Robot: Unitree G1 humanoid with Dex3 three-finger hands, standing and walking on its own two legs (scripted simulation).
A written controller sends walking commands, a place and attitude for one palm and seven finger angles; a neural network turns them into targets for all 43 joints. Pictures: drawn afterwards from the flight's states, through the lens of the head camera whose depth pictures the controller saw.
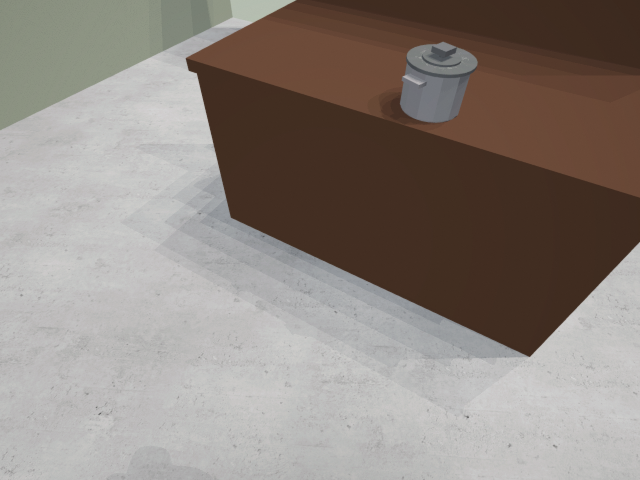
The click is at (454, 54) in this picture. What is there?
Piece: lid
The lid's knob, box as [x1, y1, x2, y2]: [431, 42, 456, 57]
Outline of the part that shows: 431,49 432,52 444,57 454,53 456,47 441,42 433,45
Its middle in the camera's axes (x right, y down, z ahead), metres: +0.29 -0.44 +0.90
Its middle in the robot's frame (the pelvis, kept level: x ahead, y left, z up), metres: +1.00 -0.23 +0.10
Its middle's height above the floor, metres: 0.88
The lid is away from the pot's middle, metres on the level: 0.00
